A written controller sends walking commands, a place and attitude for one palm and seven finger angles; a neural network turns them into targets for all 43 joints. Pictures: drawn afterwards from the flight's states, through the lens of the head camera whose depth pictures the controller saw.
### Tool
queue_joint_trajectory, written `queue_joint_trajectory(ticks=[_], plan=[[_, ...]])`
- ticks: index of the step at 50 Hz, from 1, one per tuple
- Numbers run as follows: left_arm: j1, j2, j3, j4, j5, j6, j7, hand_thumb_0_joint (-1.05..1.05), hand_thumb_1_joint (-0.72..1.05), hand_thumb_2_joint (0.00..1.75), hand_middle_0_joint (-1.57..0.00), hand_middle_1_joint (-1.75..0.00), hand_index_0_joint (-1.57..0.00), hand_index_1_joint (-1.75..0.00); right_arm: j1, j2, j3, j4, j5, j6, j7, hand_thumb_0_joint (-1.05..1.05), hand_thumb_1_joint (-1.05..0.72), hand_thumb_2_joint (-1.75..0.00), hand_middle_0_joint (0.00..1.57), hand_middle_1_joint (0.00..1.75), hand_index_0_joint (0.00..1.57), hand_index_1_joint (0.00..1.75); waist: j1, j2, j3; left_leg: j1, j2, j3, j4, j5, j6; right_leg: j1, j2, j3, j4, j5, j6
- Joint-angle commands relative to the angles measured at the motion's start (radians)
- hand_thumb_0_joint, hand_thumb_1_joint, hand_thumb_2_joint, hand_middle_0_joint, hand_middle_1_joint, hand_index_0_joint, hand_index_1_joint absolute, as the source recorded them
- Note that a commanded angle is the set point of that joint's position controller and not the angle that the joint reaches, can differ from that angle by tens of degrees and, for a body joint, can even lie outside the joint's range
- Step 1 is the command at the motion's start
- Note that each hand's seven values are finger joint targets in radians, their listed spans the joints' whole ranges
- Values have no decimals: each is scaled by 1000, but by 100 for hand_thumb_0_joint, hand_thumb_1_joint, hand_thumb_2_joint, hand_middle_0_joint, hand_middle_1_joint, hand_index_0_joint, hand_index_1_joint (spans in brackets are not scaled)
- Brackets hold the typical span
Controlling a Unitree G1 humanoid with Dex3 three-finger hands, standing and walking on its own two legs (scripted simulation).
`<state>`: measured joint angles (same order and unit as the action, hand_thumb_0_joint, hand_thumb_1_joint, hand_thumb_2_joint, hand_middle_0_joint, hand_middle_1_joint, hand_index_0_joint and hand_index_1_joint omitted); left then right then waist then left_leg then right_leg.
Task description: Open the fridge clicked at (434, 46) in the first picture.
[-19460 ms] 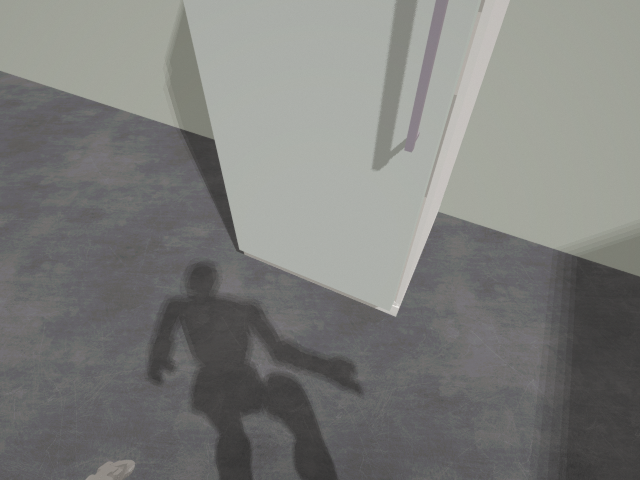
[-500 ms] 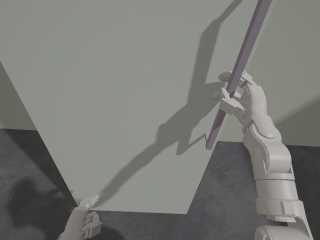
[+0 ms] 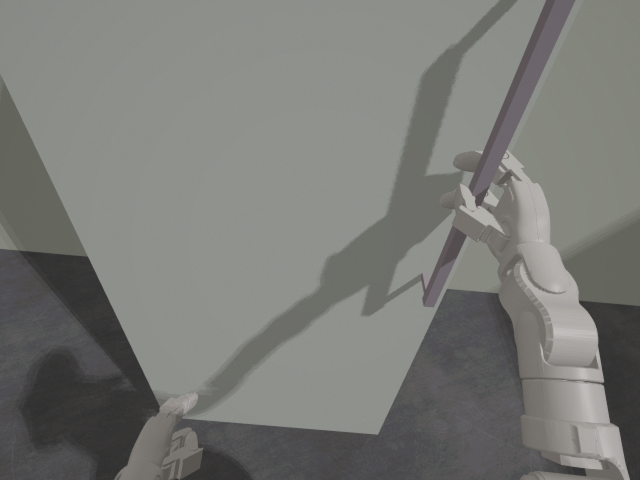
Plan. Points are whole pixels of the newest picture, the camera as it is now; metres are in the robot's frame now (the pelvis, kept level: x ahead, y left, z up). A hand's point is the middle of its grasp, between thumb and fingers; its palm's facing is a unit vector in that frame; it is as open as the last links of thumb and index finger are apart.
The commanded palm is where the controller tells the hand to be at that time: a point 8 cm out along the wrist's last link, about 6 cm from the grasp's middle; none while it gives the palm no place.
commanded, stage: grip the handle and tug to test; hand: right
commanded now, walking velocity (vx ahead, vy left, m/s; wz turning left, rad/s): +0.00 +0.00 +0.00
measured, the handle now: (474, 177) +0.42 -0.14 +0.22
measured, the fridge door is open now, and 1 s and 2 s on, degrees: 0 12 34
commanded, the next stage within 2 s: pull the door a little, standing still in 0.12 s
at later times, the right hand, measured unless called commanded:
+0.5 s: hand (461, 216) +0.36 -0.11 +0.21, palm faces -0.01 +1.00 -0.03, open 5.8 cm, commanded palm +0.30 -0.16 +0.22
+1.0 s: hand (468, 290) +0.26 -0.10 +0.20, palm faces +0.01 +0.98 -0.22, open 6.5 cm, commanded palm +0.23 -0.16 +0.20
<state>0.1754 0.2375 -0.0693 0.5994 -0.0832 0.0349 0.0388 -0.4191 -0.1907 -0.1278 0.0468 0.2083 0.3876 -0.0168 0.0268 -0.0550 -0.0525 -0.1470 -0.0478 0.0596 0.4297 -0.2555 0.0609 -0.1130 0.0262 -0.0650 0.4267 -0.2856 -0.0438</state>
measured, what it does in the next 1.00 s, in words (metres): stands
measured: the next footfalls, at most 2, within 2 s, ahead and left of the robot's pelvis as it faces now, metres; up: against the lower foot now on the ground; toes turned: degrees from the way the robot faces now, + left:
right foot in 1.50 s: -0.13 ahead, -0.13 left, +0.00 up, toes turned -13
left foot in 1.72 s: -0.01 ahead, +0.20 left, +0.00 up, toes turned -20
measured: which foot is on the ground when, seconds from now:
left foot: down 0.00-1.00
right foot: down 0.00-1.00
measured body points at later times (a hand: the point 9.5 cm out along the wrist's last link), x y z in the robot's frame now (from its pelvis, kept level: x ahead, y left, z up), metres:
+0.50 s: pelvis +0.03 +0.00 +0.00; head +0.00 +0.03 +0.45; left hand +0.23 +0.22 -0.08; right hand +0.35 -0.17 +0.22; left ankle -0.01 +0.08 -0.74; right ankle -0.03 -0.09 -0.74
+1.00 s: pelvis +0.02 +0.01 +0.00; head +0.04 +0.03 +0.44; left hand +0.21 +0.23 -0.09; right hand +0.25 -0.15 +0.21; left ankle -0.01 +0.08 -0.73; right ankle -0.03 -0.10 -0.74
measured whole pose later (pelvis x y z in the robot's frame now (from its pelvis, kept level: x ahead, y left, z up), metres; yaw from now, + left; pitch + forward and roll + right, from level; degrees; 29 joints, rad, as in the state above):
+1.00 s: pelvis +0.02 +0.01 +0.00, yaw +1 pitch +1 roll -1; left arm 0.15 0.23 -0.03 0.48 -0.01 0.10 0.03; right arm 0.27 -0.25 0.00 -0.65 0.09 -0.01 -0.06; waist 0.00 -0.05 0.00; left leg -0.25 -0.04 0.05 0.58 -0.30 0.03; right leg -0.17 0.05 0.01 0.49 -0.31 -0.03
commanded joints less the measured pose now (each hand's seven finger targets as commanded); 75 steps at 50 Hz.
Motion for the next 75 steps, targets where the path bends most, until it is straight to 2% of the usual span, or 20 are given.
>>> queue_joint_trajectory(ticks=[1, 12, 14, 21, 38, 39, 40, 42, 45, 49, 52, 54, 56, 57, 62, 66, 71, 73, 74, 75], plan=[[-191, 96, 38, -183, 4, -49, -1, 0, 90, 90, -20, -30, -20, -30, -275, -140, -54, -323, 8, -55, 23, 0, -90, -90, 45, 140, 45, 140, -59, 69, -264, 140, 73, -51, -5, 472, -39, 50, -34, 74, -4, 400, 4], [-191, 106, 44, -187, 7, -32, -12, 0, 90, 90, -20, -30, -20, -30, -133, -178, -85, -433, 13, -2, 30, 0, -90, -90, 45, 140, 45, 140, -63, 93, -277, 171, 84, -50, 31, 662, -56, 41, -32, 71, 32, 500, 4], [-194, 98, 38, -176, 4, -33, -8, 0, 90, 90, -20, -30, -20, -30, -254, -96, 2, -399, 14, 13, 29, 0, -90, -90, 45, 140, 45, 140, -33, 72, -237, 115, 79, -44, 24, 604, -53, 47, -28, 75, 37, 473, 2], [-193, 94, 42, -198, 11, -24, -22, 0, 90, 90, -20, -30, -20, -30, -101, -107, -10, -506, 2, 15, 28, 0, -90, -90, 45, 140, 45, 140, -57, 78, -310, 161, 86, -36, 61, 705, -51, 71, -33, 88, 55, 594, 6], [-226, 74, 49, -285, 3, -29, -64, 0, 90, 90, -20, -30, -20, -30, 541, -131, -21, -1052, 27, 25, 55, 0, -90, -90, 45, 140, 45, 140, -80, 32, -257, 75, 80, -16, 108, 652, -53, 24, -51, 104, 101, 626, 15], [-108, 102, 56, -277, 44, -17, -25, 0, 90, 90, -20, -30, -20, -30, 95, -344, -110, -1105, -86, -217, -25, 0, -90, -90, 45, 140, 45, 140, -1, 122, -57, -65, 134, -158, -8, 598, -63, -19, -74, 132, 136, 516, -24], [-99, 88, 73, -230, 55, -19, -15, 0, 90, 90, -20, -30, -20, -30, 328, -202, -60, -860, -90, -292, -46, 0, -90, -90, 45, 140, 45, 140, 9, 179, -38, -111, 163, -184, -32, 570, -27, 0, -72, 147, 162, 458, -20], [-85, 96, 67, -239, 67, -2, -7, 0, 90, 90, -20, -30, -20, -30, 454, -161, -1, -886, -110, -396, -46, 0, -90, -90, 45, 140, 45, 140, -7, 94, -90, -76, 179, -180, 15, 678, -24, 48, -96, 167, 132, 551, -26], [-85, 89, 72, -251, 71, 22, -6, 0, 90, 90, -20, -30, -20, -30, 508, -158, 16, -885, -132, -488, -52, 0, -90, -90, 45, 140, 45, 140, -3, 21, -195, -36, 161, -125, 131, 665, -42, 116, -139, 195, 123, 763, -26], [-107, 64, 71, -261, 82, 19, -9, 0, 90, 90, -20, -30, -20, -30, 556, -127, 48, -895, -155, -533, -63, 0, -90, -90, 45, 140, 45, 140, -16, -36, -160, -148, 87, -79, 197, 121, -55, 154, -234, 263, 48, 953, -52], [-105, 61, 78, -258, 84, -4, -9, 0, 90, 90, -20, -30, -20, -30, 561, -132, 38, -890, -168, -556, -70, 0, -90, -90, 45, 140, 45, 140, -16, 8, -138, -100, 97, -72, 100, 236, -43, 112, -221, 248, 94, 949, -32], [-99, 51, 77, -258, 80, -12, -10, 0, 90, 90, -20, -30, -20, -30, 537, -134, 30, -897, -166, -582, -71, 0, -90, -90, 45, 140, 45, 140, -12, 69, -174, 15, 158, -112, 35, 544, -30, 32, -177, 205, 170, 825, -8], [-91, 38, 92, -269, 71, -25, -12, 0, 90, 90, -20, -30, -20, -30, 504, -141, 11, -870, -155, -616, -73, 0, -90, -90, 45, 140, 45, 140, -19, 271, -191, 169, 344, -240, 16, 1038, 17, -221, -24, 111, 366, 27, 34], [-96, 30, 93, -270, 72, -35, -12, 0, 90, 90, -20, -30, -20, -30, 518, -162, -22, -839, -153, -622, -76, 0, -90, -90, 45, 140, 45, 140, -42, 287, -171, 145, 400, -267, -5, 1020, 33, -288, 7, 147, 459, -196, 19], [-118, -6, 59, -243, 101, -48, -1, 0, 90, 90, -20, -30, -20, -30, 458, -144, 3, -898, -177, -615, -100, 0, -90, -90, 45, 140, 45, 140, -26, 156, -162, 29, 376, -142, -52, 586, 111, -255, -18, 99, 552, -171, 30], [-106, -22, 60, -247, 112, -74, 6, 0, 90, 90, -20, -30, -20, -30, 430, -124, 26, -922, -189, -598, -100, 0, -90, -90, 45, 140, 45, 140, -32, 227, -148, 1, 337, -76, -127, 262, 99, -224, -9, 17, 473, -175, 27], [-49, -21, 75, -242, 100, -118, 3, 0, 90, 90, -20, -30, -20, -30, 334, -84, 101, -935, -199, -581, -87, 0, -90, -90, 45, 140, 45, 140, -8, 248, -169, 56, 293, 4, -83, 240, 75, -154, -29, -47, 148, -83, 31], [-6, -2, 96, -243, 87, -125, 1, 0, 90, 90, -20, -30, -20, -30, 271, -68, 148, -939, -191, -571, -77, 0, -90, -90, 45, 140, 45, 140, 34, 166, -186, -17, 227, 54, 113, 259, 20, 14, -67, -8, -74, 104, 18], [-9, 33, 111, -265, 80, -134, -2, 0, 90, 90, -20, -30, -20, -30, 208, -66, 173, -951, -184, -575, -68, 0, -90, -90, 45, 140, 45, 140, 49, 10, -147, -221, 141, 87, 326, 163, -43, 136, -214, 216, -147, 357, -37], [-27, 53, 120, -270, 85, -148, -15, 0, 90, 90, -20, -30, -20, -30, 178, -63, 189, -938, -191, -588, -58, 0, -90, -90, 45, 140, 45, 140, 26, -172, -97, -462, 56, 75, 560, -202, -95, 244, -449, 515, -160, 757, -147]])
